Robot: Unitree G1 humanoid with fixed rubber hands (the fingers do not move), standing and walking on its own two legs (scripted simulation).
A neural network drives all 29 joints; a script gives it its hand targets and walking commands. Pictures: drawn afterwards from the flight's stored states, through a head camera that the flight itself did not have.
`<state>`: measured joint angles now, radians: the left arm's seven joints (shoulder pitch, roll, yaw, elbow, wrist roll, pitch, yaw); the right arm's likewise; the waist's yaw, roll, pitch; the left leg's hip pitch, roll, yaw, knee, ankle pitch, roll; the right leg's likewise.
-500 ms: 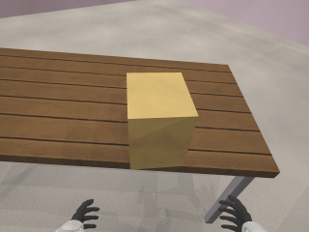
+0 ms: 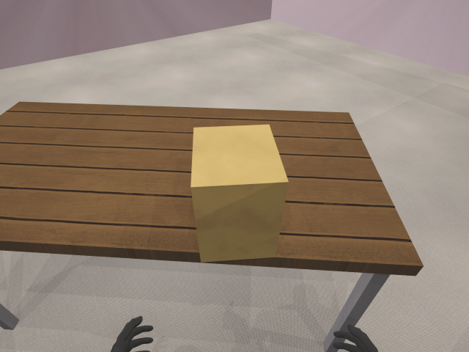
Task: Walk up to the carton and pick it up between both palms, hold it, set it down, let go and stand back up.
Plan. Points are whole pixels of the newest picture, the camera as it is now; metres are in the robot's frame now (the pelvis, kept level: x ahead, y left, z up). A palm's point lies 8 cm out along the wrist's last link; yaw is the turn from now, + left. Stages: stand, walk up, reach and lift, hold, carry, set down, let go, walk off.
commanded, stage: reach and lift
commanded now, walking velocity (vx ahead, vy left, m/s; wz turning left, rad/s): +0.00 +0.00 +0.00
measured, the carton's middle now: (235, 193) +0.47 +0.02 +0.03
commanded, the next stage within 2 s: none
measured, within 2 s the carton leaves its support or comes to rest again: neither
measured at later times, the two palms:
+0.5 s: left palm (120, 329) +0.21 +0.22 -0.04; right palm (361, 337) +0.20 -0.19 -0.05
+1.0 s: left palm (127, 306) +0.23 +0.20 +0.00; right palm (362, 315) +0.22 -0.19 -0.01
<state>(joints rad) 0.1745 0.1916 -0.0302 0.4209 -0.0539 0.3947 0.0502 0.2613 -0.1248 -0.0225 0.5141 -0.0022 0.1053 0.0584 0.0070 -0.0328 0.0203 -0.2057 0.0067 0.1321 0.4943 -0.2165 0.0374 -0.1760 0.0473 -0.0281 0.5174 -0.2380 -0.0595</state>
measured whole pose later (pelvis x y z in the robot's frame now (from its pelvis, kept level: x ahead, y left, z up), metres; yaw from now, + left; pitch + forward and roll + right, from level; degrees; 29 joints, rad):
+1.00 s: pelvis +0.08 +0.00 +0.01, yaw +0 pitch -1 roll +0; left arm 0.43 0.17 -0.05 0.15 -0.02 -0.18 0.09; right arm 0.44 -0.15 0.08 0.30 0.19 -0.32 0.02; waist 0.01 -0.03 0.02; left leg -0.10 0.00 0.12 0.32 -0.19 0.02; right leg -0.05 0.06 -0.03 0.31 -0.23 -0.06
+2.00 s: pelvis +0.06 -0.01 +0.01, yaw +1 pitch +0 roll +1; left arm -0.10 0.15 0.15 -0.16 -0.06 0.51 0.07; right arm -0.19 -0.24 0.05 0.16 0.33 0.21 -0.13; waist -0.01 -0.05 0.02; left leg -0.13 0.00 0.11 0.28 -0.14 0.02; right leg -0.10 0.06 -0.03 0.29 -0.19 -0.06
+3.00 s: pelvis +0.05 -0.01 +0.01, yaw +2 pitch +7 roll +0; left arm -0.74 0.18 0.17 0.70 -0.01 0.33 0.08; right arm -0.83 -0.17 -0.01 0.91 0.27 0.19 -0.13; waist -0.02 -0.05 -0.08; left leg -0.33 0.02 0.07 0.36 -0.15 0.01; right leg -0.25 0.08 -0.07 0.31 -0.18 -0.07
